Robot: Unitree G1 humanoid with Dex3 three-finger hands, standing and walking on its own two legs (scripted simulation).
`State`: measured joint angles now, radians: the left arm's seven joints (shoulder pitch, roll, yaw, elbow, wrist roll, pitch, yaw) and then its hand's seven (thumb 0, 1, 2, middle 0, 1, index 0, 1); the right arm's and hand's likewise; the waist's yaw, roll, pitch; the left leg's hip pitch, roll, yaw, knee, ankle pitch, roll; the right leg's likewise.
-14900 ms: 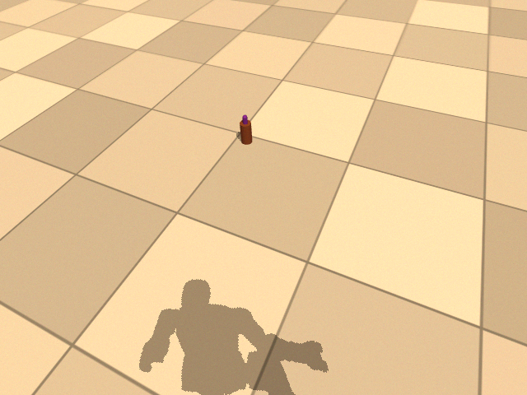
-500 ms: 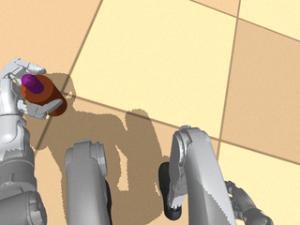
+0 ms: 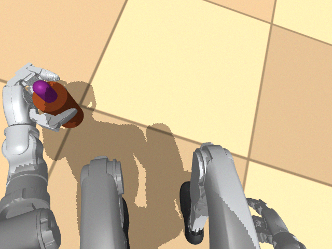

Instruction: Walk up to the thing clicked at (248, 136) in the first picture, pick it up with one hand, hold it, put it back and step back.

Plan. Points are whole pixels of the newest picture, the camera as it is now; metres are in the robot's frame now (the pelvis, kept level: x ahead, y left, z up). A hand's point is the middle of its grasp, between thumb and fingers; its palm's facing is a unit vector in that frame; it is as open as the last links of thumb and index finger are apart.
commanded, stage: settle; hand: left
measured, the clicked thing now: (57, 103) +0.45 +0.22 -0.06
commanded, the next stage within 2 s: lift in 0.24 s
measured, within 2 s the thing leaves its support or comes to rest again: neither
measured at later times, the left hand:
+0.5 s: hand (49, 93) +0.45 +0.23 -0.02, palm faces +0.11 -0.99 -0.06, open 9.9 cm
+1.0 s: hand (22, 83) +0.42 +0.22 +0.09, palm faces +0.09 -0.99 -0.07, open 9.9 cm
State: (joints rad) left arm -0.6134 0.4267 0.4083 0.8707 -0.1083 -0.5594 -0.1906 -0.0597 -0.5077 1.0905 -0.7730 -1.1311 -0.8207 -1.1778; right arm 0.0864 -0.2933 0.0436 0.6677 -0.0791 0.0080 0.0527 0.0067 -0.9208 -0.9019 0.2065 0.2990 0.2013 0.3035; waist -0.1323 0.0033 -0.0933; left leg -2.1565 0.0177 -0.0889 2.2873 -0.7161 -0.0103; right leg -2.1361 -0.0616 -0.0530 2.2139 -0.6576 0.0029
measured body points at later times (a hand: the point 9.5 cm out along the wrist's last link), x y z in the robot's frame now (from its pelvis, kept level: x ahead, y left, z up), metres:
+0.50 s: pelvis +0.00 +0.00 +0.01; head +0.21 +0.04 +0.41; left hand +0.44 +0.28 -0.02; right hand +0.11 -0.27 -0.11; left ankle +0.08 +0.13 -0.34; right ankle +0.10 -0.13 -0.34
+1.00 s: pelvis +0.01 +0.00 +0.09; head +0.20 +0.02 +0.50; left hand +0.41 +0.27 +0.09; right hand +0.15 -0.26 -0.04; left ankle +0.08 +0.13 -0.34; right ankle +0.10 -0.13 -0.34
